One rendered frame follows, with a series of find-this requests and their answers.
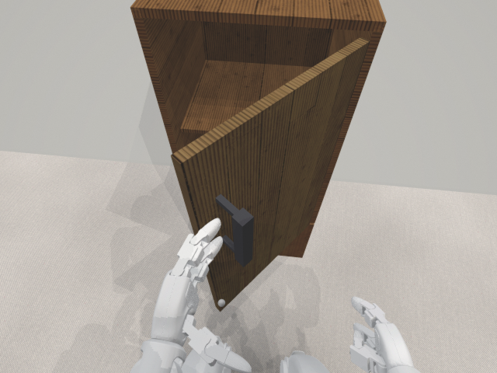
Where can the robot thigh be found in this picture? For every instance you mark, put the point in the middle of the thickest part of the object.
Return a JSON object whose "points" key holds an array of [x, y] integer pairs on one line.
{"points": [[194, 363], [301, 363]]}

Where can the robot right hand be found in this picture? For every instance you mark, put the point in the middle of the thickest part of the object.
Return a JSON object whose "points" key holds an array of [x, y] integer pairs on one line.
{"points": [[385, 347]]}

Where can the right robot thigh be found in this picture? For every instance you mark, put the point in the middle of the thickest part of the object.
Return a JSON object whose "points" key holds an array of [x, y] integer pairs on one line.
{"points": [[301, 363]]}

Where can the left robot forearm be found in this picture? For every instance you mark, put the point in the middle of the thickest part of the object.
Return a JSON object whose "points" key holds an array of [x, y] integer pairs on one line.
{"points": [[160, 356]]}

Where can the cupboard door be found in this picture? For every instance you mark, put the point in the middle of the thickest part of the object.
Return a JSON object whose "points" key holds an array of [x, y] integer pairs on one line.
{"points": [[270, 159]]}

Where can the handle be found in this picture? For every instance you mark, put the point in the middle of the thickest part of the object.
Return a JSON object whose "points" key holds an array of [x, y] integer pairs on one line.
{"points": [[243, 225]]}

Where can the left robot thigh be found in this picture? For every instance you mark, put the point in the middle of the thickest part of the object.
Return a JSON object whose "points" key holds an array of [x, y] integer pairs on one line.
{"points": [[194, 363]]}

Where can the robot left hand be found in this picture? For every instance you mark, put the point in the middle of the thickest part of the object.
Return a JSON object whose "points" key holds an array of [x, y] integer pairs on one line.
{"points": [[178, 294]]}

